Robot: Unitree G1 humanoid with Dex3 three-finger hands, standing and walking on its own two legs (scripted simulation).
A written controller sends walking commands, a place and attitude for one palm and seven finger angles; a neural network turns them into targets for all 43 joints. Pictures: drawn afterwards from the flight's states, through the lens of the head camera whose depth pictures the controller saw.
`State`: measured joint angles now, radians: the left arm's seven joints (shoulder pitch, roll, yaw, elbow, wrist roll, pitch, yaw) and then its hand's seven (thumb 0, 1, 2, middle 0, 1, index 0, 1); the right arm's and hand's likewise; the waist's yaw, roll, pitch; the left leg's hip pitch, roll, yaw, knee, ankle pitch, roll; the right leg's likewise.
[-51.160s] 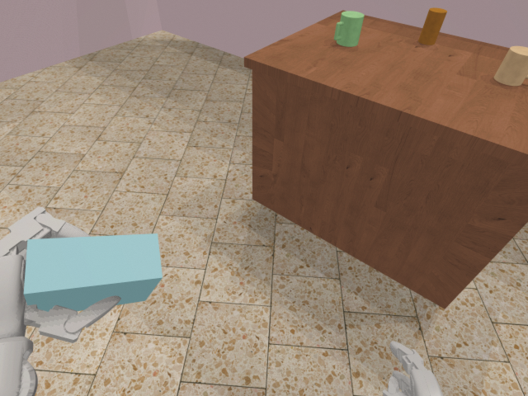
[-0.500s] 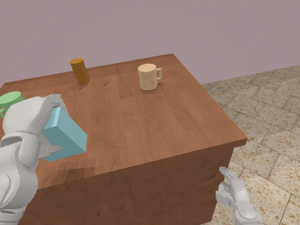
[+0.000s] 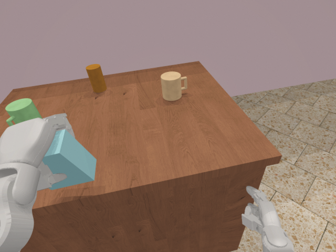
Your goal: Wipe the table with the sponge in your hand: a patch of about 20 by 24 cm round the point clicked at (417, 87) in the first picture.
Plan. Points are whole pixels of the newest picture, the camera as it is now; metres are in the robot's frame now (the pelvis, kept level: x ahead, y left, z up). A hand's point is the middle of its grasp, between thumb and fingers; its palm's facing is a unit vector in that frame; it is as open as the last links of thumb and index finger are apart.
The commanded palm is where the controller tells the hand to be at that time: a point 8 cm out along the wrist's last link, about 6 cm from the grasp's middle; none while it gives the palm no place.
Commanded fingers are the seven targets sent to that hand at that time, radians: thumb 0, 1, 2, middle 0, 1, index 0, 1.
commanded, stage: bring the sponge back beside the body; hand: left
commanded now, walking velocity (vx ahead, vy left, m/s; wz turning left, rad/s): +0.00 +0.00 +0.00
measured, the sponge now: (64, 166) +0.20 +0.28 +0.15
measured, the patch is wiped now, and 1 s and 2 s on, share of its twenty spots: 1.00 1.00 1.00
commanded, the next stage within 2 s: step back with the hand held close in 0.24 s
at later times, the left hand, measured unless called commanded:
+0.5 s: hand (73, 143) +0.22 +0.24 +0.21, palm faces +0.39 -0.74 -0.54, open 9.7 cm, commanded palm +0.16 +0.28 +0.26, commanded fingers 0.00 0.10 1.30 -1.20 -1.60 -1.20 -1.60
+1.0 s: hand (43, 154) +0.16 +0.25 +0.24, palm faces +0.47 -0.75 -0.46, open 9.8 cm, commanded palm +0.11 +0.30 +0.26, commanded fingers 0.00 0.10 1.30 -1.20 -1.60 -1.20 -1.60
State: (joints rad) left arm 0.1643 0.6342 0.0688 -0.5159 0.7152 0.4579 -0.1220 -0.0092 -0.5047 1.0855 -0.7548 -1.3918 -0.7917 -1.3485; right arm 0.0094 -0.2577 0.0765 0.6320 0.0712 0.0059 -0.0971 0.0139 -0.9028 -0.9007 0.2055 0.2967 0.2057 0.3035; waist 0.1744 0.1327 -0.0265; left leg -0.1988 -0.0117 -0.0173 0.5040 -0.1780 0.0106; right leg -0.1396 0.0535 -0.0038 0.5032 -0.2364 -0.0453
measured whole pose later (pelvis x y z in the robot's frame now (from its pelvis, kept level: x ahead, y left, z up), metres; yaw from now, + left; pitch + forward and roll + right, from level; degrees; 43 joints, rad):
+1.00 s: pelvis -0.05 +0.02 -0.02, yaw +0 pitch +2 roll -1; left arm 0.39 0.52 0.54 -0.74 -0.05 -0.18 0.14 -0.01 -0.51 1.09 -0.76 -1.39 -0.80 -1.35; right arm 0.24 -0.21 0.01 0.60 0.01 -0.09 -0.06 0.01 -0.90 -0.90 0.21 0.30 0.20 0.30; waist -0.02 -0.03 0.00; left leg -0.46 -0.04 -0.01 0.71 -0.28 0.04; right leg -0.49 0.03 0.00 0.71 -0.31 -0.01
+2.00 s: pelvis -0.31 -0.03 -0.03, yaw +4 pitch -2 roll -1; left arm 0.21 0.45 0.51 -0.52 -0.05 -0.14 0.12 -0.01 -0.51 1.09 -0.76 -1.40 -0.79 -1.36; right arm 0.32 -0.22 0.02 0.66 0.04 -0.10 -0.03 0.01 -0.90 -0.90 0.21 0.30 0.21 0.30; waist -0.03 0.00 -0.06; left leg -0.44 0.06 -0.01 0.88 -0.46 0.03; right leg -0.37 0.02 -0.04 0.73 -0.35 -0.01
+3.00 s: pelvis -0.34 -0.06 +0.00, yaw +2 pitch +0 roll -1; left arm 0.40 0.43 0.45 -0.65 -0.07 -0.17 0.14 -0.01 -0.52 1.09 -0.76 -1.40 -0.80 -1.36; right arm 0.17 -0.21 0.00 0.63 0.03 -0.08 -0.05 0.01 -0.90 -0.90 0.21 0.30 0.21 0.30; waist -0.01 0.01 0.02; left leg -0.25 0.04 0.00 0.55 -0.29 -0.03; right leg -0.24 0.03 -0.03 0.52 -0.28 -0.03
